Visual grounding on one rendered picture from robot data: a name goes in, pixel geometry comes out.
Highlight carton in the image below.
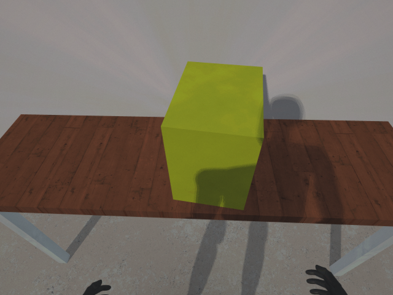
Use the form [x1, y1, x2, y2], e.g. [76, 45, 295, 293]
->
[161, 61, 264, 210]

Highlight robot right hand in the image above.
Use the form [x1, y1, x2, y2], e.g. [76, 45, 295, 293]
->
[306, 265, 347, 295]

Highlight table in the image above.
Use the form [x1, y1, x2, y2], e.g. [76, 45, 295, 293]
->
[0, 114, 393, 276]

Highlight robot left hand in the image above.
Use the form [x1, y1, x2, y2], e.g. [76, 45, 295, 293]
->
[83, 280, 111, 295]

